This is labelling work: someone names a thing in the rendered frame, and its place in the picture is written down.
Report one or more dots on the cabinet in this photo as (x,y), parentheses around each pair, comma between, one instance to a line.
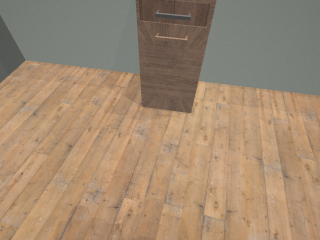
(170,71)

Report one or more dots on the drawer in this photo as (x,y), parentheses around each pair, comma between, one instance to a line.
(199,11)

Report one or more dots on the handle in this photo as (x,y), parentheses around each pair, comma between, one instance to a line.
(171,39)
(173,16)

